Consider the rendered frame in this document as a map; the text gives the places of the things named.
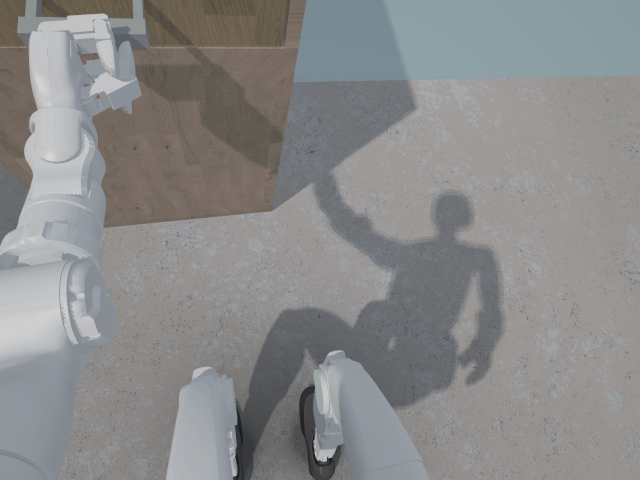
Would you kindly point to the robot left upper arm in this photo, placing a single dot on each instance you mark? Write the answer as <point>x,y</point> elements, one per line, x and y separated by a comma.
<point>52,317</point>

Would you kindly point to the robot right thigh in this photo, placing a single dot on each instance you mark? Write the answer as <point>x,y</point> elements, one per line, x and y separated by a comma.
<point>376,443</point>

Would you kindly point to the drawer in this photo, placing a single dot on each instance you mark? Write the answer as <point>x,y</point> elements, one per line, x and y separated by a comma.
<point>170,22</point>

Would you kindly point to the robot left hand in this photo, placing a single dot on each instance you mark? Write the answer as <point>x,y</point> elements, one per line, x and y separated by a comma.
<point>57,73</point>

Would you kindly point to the cabinet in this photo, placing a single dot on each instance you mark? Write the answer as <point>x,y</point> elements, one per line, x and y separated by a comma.
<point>204,138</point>

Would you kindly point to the left robot forearm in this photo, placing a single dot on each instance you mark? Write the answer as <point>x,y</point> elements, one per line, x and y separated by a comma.
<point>63,214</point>

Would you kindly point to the right robot foot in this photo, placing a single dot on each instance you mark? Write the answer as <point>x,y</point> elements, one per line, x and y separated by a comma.
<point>323,469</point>

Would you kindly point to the handle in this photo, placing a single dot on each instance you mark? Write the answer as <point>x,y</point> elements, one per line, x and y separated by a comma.
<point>133,30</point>

